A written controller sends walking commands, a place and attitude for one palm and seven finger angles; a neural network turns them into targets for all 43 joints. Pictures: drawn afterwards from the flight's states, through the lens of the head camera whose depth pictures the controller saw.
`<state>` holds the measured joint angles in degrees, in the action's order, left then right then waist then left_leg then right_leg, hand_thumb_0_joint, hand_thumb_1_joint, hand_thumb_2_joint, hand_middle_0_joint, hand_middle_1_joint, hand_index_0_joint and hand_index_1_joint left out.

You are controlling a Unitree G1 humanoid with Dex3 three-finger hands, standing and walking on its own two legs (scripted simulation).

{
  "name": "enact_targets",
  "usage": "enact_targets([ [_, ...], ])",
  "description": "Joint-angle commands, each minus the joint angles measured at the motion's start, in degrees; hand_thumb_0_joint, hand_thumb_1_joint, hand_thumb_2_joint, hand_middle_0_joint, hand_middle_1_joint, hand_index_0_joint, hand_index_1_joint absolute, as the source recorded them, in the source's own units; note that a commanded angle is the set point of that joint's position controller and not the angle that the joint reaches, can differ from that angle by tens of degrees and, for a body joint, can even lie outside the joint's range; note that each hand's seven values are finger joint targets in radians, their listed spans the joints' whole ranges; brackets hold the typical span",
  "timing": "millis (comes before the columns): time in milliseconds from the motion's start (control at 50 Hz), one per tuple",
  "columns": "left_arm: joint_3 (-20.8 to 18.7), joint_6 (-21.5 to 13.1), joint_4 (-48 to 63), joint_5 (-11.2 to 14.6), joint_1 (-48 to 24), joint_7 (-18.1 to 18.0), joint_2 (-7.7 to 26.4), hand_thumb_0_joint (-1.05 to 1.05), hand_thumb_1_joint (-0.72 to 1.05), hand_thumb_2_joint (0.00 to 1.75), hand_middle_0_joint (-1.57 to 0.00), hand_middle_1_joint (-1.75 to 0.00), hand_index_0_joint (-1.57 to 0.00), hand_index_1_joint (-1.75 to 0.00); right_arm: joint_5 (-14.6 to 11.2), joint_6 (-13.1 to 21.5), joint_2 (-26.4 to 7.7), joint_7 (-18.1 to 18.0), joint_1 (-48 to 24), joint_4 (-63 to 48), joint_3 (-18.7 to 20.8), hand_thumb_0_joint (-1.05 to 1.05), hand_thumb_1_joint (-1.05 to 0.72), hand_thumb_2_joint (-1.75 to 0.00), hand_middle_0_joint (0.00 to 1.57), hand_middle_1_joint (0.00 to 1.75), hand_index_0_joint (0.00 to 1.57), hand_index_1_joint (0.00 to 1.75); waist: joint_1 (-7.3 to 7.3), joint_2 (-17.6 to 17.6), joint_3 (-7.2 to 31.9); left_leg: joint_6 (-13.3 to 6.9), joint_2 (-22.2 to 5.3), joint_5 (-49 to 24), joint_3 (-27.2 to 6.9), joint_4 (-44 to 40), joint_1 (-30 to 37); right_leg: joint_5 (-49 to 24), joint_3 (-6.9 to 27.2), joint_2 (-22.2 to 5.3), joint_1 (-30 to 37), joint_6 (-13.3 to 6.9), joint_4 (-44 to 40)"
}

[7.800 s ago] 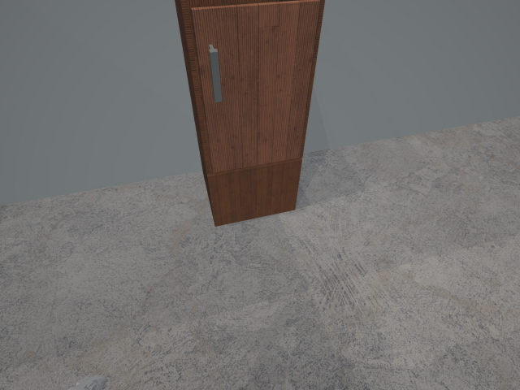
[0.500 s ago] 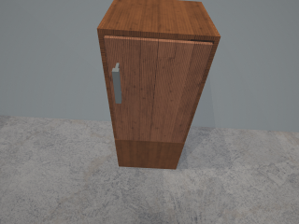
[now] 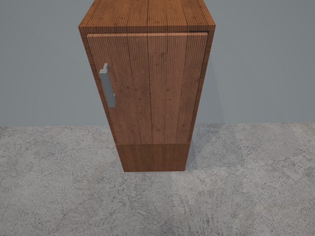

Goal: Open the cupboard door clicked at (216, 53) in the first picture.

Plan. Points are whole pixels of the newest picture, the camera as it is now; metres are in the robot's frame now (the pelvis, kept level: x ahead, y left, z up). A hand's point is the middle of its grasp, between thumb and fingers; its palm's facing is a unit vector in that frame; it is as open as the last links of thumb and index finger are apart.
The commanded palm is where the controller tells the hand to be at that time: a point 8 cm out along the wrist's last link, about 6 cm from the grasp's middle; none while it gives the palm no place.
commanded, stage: look again from close up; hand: left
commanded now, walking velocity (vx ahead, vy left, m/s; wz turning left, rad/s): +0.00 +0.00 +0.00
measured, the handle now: (109, 85) +0.59 +0.21 +0.04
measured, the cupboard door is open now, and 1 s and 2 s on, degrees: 0 0 0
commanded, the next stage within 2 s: shuffle to correct the standing spot in 0.34 s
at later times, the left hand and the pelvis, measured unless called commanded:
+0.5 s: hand out of the picture +0.00 +0.16 -0.16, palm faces +0.05 -0.98 -0.21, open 7.4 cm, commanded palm none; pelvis +0.00 -0.01 +0.00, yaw +0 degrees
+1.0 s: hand out of the picture +0.12 +0.17 -0.17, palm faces +0.05 -0.96 -0.28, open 7.3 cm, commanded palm none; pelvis +0.07 -0.03 -0.01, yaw +2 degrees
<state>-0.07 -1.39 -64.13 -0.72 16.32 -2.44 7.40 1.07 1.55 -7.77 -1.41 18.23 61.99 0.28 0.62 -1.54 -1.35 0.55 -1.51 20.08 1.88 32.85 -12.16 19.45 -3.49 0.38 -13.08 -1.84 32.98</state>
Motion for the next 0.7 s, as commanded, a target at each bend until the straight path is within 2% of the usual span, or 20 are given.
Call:
enact_targets([
  [0,-1.19,-0.88,2.08,-0.17,3.64,0.05,6.40,0.00,0.90,0.90,-0.20,-0.30,-0.20,-0.30,-0.16,0.35,-3.60,-0.84,2.49,-1.91,0.11,0.00,-0.90,-0.90,0.20,0.30,0.20,0.30,-0.30,-0.74,-3.30,-2.28,-4.42,-17.74,-3.36,-5.35,-2.32,-18.20,6.01,-5.94,0.41,-1.52,-5.79],
  [20,-1.09,-0.82,1.95,-0.16,3.48,0.09,6.34,0.00,0.90,0.90,-0.20,-0.30,-0.20,-0.30,-0.17,0.23,-3.73,-0.87,2.79,-1.67,0.06,0.00,-0.90,-0.90,0.20,0.30,0.20,0.30,-0.12,1.79,-4.17,-2.08,-4.08,-15.20,-3.22,-5.91,-2.36,-18.25,6.24,-6.20,0.01,-1.51,-6.48],
  [80,-1.05,-0.58,2.31,-0.20,3.31,0.14,6.23,0.00,0.90,0.90,-0.20,-0.30,-0.20,-0.30,-0.21,0.07,-3.79,-0.81,3.00,-0.79,0.06,0.00,-0.90,-0.90,0.20,0.30,0.20,0.30,-0.05,3.47,-4.57,-2.18,-3.81,-11.83,-3.26,-7.56,-1.66,-14.44,6.24,-6.11,-0.44,-1.33,-7.86],
  [140,-1.18,-0.52,2.81,-0.10,3.14,0.25,6.60,0.00,0.90,0.90,-0.20,-0.30,-0.20,-0.30,-0.06,0.03,-4.49,-0.76,2.68,-0.55,-0.05,0.00,-0.90,-0.90,0.20,0.30,0.20,0.30,-0.12,2.75,-4.28,-2.18,-3.55,-11.36,-3.14,-8.11,-1.36,-13.17,6.76,-6.23,-0.12,-1.42,-8.52],
  [240,-1.47,-0.70,3.17,-0.04,3.37,0.37,7.41,0.00,0.90,0.90,-0.20,-0.30,-0.20,-0.30,-0.11,0.23,-4.93,-0.77,2.23,-0.35,-0.18,0.00,-0.90,-0.90,0.20,0.30,0.20,0.30,-0.37,2.48,-1.44,-2.03,-3.41,-12.76,-2.87,-8.19,-0.28,-16.79,6.99,-6.74,2.62,-1.59,-8.48],
  [420,-1.53,-0.56,3.17,-0.03,3.18,0.42,7.52,0.00,0.90,0.90,-0.20,-0.30,-0.20,-0.30,-0.21,0.11,-5.03,-0.80,2.27,0.57,-0.28,0.00,-0.90,-0.90,0.20,0.30,0.20,0.30,-0.45,1.60,-1.59,-1.87,-3.60,-12.70,-2.73,-8.88,-0.19,-16.76,6.71,-6.75,3.02,-1.65,-8.98],
  [440,-1.64,-0.52,3.00,-0.13,3.89,0.50,7.39,0.00,0.90,0.90,-0.20,-0.30,-0.20,-0.30,-0.11,0.07,-4.79,-0.73,2.75,0.78,-0.28,0.00,-0.90,-0.90,0.20,0.30,0.20,0.30,-0.64,2.80,-0.70,-2.00,-3.31,-9.75,-2.47,-8.13,-0.20,-12.86,6.87,-6.74,3.82,-1.86,-8.88],
  [480,-1.99,-0.14,2.61,-0.38,4.90,0.74,7.65,0.00,0.90,0.90,-0.20,-0.30,-0.20,-0.30,0.20,-0.23,-4.55,-0.48,2.75,0.75,-0.14,0.00,-0.90,-0.90,0.20,0.30,0.20,0.30,-0.99,4.19,-3.08,-2.20,-2.11,-1.50,-1.12,-6.07,-3.15,-0.62,8.65,-6.97,2.73,-2.90,-10.91],
  [520,-2.46,0.16,2.71,-0.40,5.74,1.01,8.31,0.00,0.90,0.90,-0.20,-0.30,-0.20,-0.30,0.46,-0.40,-4.03,-0.06,2.43,0.28,-0.05,0.00,-0.90,-0.90,0.20,0.30,0.20,0.30,-1.27,6.74,-5.95,-2.15,-0.57,3.24,0.30,-2.65,-7.19,11.38,12.29,-8.41,1.16,-4.52,-14.51],
  [580,-3.27,0.11,3.00,-0.56,7.52,1.01,8.99,0.00,0.90,0.90,-0.20,-0.30,-0.20,-0.30,0.52,-0.32,-3.19,0.27,2.11,-0.53,0.25,0.00,-0.90,-0.90,0.20,0.30,0.20,0.30,-1.34,9.23,-7.75,-2.30,-0.29,3.82,2.36,3.35,-8.72,16.44,15.91,-11.58,-0.86,-6.86,-18.24],
  [600,-3.40,-0.01,3.24,-0.60,7.43,1.02,8.81,0.00,0.90,0.90,-0.20,-0.30,-0.20,-0.30,0.57,-0.18,-3.08,0.36,2.21,-0.75,0.26,0.00,-0.90,-0.90,0.20,0.30,0.20,0.30,-1.11,8.26,-8.61,-2.42,-0.47,3.68,2.37,3.59,-8.42,16.05,16.42,-12.08,-2.20,-7.40,-18.29],
  [620,-3.43,-0.14,3.51,-0.63,6.87,1.08,8.79,0.00,0.90,0.90,-0.20,-0.30,-0.20,-0.30,0.48,0.08,-2.75,0.45,3.09,-0.66,0.18,0.00,-0.90,-0.90,0.20,0.30,0.20,0.30,-0.34,7.18,-8.33,-2.61,-0.66,3.03,2.23,1.54,-6.60,14.17,15.08,-11.77,-3.21,-7.43,-16.77],
  [640,-3.38,-0.24,3.83,-0.58,6.04,1.17,8.26,0.00,0.90,0.90,-0.20,-0.30,-0.20,-0.30,0.50,0.36,-2.66,0.48,4.74,-0.13,0.18,0.00,-0.90,-0.90,0.20,0.30,0.20,0.30,0.53,4.73,-8.18,-2.82,-1.00,1.76,2.13,-2.05,-2.87,11.56,12.07,-10.12,-5.59,-6.80,-13.43],
  [660,-3.09,-0.26,4.05,-0.53,4.99,1.39,7.04,0.00,0.90,0.90,-0.20,-0.30,-0.20,-0.30,0.50,0.84,-3.29,0.43,7.70,0.97,0.13,0.00,-0.90,-0.90,0.20,0.30,0.20,0.30,1.62,-0.28,-7.41,-3.62,-2.41,-1.71,-0.65,-6.28,1.47,7.96,7.64,-6.47,-7.91,-5.39,-7.00],
  [680,-2.81,-0.44,4.72,-0.61,4.01,1.63,5.08,0.00,0.90,0.90,-0.20,-0.30,-0.20,-0.30,0.69,1.36,-5.87,0.11,12.69,2.80,0.79,0.00,-0.90,-0.90,0.20,0.30,0.20,0.30,3.12,-9.52,-6.07,-6.51,-8.89,-6.99,-9.92,-10.39,6.77,4.95,1.50,-1.54,-12.87,-3.08,4.18],
])
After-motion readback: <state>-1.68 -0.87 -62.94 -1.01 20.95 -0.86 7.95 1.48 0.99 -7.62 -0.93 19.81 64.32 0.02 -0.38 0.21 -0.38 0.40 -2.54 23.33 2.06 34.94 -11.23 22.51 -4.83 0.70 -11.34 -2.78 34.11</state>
